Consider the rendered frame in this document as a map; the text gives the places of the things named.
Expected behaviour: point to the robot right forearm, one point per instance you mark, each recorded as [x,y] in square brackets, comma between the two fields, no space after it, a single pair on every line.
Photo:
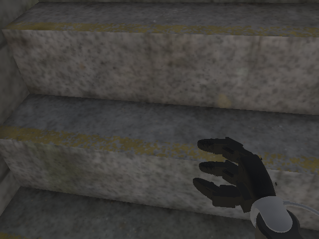
[272,220]

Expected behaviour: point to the right robot hand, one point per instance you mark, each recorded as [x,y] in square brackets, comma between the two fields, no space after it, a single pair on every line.
[250,175]

